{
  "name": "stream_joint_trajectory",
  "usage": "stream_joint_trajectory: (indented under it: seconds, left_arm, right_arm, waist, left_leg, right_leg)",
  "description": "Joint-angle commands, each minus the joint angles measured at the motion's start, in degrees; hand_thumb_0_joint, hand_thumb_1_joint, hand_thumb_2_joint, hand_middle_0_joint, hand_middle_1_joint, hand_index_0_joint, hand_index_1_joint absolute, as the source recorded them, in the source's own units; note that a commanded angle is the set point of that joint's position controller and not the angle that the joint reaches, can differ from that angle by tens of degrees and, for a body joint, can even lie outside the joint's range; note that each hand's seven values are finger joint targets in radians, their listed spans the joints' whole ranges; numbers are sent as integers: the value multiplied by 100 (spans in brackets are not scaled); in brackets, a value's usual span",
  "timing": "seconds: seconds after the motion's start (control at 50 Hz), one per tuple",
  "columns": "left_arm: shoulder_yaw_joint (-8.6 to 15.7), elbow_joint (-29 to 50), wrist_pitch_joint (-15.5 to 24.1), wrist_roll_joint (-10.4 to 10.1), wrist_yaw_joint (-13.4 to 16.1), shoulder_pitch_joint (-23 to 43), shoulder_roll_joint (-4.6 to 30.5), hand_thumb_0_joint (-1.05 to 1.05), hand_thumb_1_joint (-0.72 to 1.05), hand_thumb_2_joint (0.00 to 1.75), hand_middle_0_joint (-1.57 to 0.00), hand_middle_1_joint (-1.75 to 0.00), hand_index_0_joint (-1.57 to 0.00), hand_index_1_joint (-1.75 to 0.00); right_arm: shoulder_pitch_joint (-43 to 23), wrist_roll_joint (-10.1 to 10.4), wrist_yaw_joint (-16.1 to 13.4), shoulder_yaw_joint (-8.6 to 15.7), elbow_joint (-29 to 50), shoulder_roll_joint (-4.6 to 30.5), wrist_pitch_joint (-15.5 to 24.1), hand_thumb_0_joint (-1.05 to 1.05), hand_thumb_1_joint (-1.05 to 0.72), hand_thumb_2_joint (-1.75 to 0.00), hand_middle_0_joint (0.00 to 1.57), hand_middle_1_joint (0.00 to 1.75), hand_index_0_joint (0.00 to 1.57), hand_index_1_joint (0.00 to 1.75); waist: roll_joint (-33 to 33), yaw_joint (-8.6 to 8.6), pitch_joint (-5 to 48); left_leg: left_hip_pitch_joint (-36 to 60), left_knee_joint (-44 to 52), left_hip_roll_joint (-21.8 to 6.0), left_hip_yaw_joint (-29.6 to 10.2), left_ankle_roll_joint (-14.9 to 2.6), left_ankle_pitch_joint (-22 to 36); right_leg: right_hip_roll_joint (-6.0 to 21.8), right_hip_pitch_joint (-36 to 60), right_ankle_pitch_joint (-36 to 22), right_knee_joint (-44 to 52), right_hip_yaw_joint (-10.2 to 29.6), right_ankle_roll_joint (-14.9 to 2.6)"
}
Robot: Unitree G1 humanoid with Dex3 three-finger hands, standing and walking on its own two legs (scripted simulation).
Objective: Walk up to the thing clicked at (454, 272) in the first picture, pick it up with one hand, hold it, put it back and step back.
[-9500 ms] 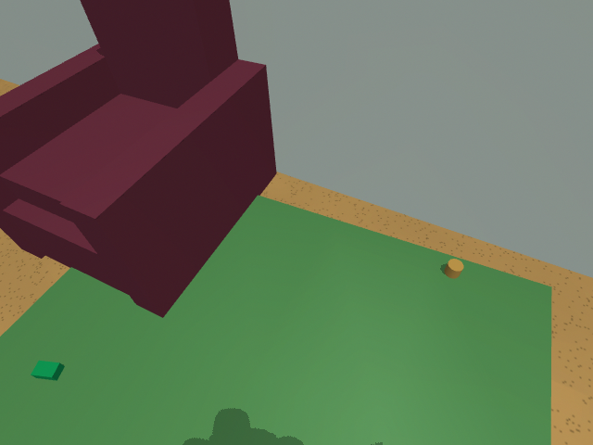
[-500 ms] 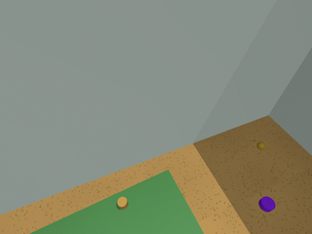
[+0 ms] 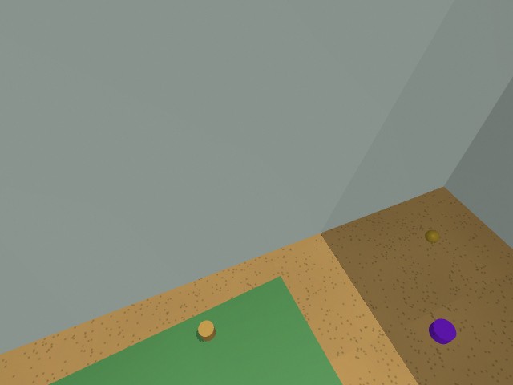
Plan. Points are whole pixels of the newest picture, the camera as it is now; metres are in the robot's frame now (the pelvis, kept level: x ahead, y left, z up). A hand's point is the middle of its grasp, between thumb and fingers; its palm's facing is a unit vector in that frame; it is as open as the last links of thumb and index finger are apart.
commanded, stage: stand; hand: left
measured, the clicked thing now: (207, 330) +0.45 +0.24 -0.76
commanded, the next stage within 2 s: rise first in 1.92 s
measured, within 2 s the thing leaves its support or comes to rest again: neither
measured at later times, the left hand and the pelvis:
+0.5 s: hand out of the picture +0.06 +0.27 -0.16, palm faces -0.02 -0.94 -0.33, open 7.4 cm; pelvis -0.01 +0.01 +0.00, yaw +0 degrees
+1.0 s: hand out of the picture +0.06 +0.27 -0.16, palm faces -0.03 -0.94 -0.33, open 7.4 cm; pelvis -0.01 +0.02 +0.00, yaw +1 degrees
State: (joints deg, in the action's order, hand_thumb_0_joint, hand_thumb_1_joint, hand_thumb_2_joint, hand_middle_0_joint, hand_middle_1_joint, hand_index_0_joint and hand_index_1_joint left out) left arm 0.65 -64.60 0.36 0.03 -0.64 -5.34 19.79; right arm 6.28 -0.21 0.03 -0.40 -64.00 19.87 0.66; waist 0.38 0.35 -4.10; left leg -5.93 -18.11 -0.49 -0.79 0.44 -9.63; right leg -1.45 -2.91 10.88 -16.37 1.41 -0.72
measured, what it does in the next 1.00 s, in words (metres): stands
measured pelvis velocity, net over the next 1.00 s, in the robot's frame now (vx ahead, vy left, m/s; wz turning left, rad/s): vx -0.01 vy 0.02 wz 0.01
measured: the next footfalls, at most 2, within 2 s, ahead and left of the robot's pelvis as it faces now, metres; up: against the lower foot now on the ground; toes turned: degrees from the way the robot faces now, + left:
none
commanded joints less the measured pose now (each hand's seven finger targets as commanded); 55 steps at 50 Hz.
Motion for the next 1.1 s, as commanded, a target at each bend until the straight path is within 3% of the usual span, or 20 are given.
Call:
stream_joint_trajectory:
  seconds: [0.0, 0.24, 0.42, 0.58, 0.72, 0.78, 0.96, 1.06, 1.08]
  left_arm:
    - [229, 313, 150, 22, 113, 190, 1244, 0, 90, 90, -20, -30, -20, -30]
    - [189, 284, 149, 36, 120, 104, 1252, 0, 90, 90, -20, -30, -20, -30]
    - [174, 287, 144, 29, 121, 44, 1264, 0, 90, 90, -20, -30, -20, -30]
    - [153, 282, 126, 53, 104, -37, 1230, 0, 90, 90, -20, -30, -20, -30]
    - [131, 340, 186, 39, 125, -52, 1244, 0, 90, 90, -20, -30, -20, -30]
    - [127, 347, 178, 32, 131, -31, 1251, 0, 90, 90, -20, -30, -20, -30]
    - [117, 342, 172, 41, 149, -43, 1252, 0, 90, 90, -20, -30, -20, -30]
    - [111, 346, 156, 56, 148, -56, 1236, 0, 90, 90, -20, -30, -20, -30]
    - [109, 345, 159, 58, 145, -53, 1231, 0, 90, 90, -20, -30, -20, -30]
  right_arm:
    - [-260, -27, -79, 244, 315, 1229, 148, 0, -90, -90, 20, 30, 20, 30]
    - [-209, -37, -56, 259, 222, 1221, 137, 0, -90, -90, 20, 30, 20, 30]
    - [-156, -26, -56, 245, 200, 1244, 154, 0, -90, -90, 20, 30, 20, 30]
    - [-132, -40, -39, 268, 169, 1270, 132, 0, -90, -90, 20, 30, 20, 30]
    - [-142, -25, -25, 269, 185, 1265, 158, 0, -90, -90, 20, 30, 20, 30]
    - [-104, -22, -37, 259, 169, 1266, 160, 0, -90, -90, 20, 30, 20, 30]
    - [-120, -14, -45, 246, 174, 1256, 152, 0, -90, -90, 20, 30, 20, 30]
    - [-149, -20, -45, 258, 193, 1266, 131, 0, -90, -90, 20, 30, 20, 30]
    - [-205, -15, -42, 257, 204, 1265, 131, 0, -90, -90, 20, 30, 20, 30]
  waist:
    - [-84, -39, 605]
    - [-59, -24, 473]
    - [38, -20, 508]
    - [16, -13, 258]
    - [-36, -14, 550]
    - [-46, -1, 576]
    - [-39, -7, 585]
    - [-22, -14, 449]
    - [-62, -25, 430]
  left_leg:
    - [249, 206, -716, -572, -190, 1026]
    - [94, 310, -691, -606, -212, 646]
    - [100, 315, -702, -634, -222, 879]
    - [-198, 531, -659, -742, -215, -202]
    - [75, 265, -668, -678, -236, 834]
    - [68, 245, -675, -662, -234, 960]
    - [64, 212, -678, -664, -230, 1166]
    - [-83, 313, -665, -697, -230, 631]
    - [-21, 286, -666, -702, -231, 751]
  right_leg:
    - [822, -92, -970, 200, 523, -60]
    - [830, -226, -554, 246, 516, -45]
    - [853, -187, -642, 165, 515, -40]
    - [813, -399, -14, 232, 493, -59]
    - [899, -253, -634, 184, 520, -48]
    - [904, -176, -737, 162, 504, -55]
    - [911, -110, -896, 127, 438, -37]
    - [878, -196, -407, 226, 419, -32]
    - [886, -231, -501, 201, 430, -43]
